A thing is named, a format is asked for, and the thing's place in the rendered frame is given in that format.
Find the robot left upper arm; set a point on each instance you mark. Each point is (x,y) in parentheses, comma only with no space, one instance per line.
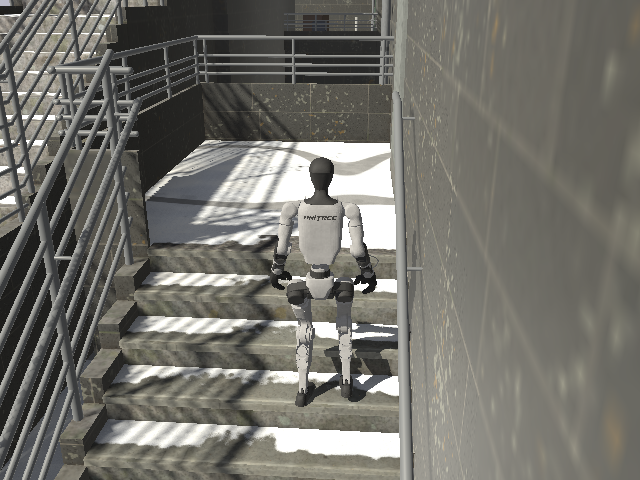
(289,210)

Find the robot shin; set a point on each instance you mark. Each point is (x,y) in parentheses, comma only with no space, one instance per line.
(303,359)
(345,350)

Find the robot right hand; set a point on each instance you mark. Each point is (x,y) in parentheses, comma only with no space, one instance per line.
(371,281)

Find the left robot shin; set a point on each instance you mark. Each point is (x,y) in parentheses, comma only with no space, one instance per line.
(303,359)

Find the left robot forearm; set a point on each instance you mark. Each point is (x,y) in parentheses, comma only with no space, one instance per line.
(278,262)

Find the right robot forearm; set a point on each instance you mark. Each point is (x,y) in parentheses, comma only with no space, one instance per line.
(365,264)

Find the robot right upper arm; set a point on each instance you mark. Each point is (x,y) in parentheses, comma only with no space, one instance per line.
(352,212)

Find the right robot shin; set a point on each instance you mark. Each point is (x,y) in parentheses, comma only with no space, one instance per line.
(345,350)

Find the robot left hand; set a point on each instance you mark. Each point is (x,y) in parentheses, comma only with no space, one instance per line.
(274,279)

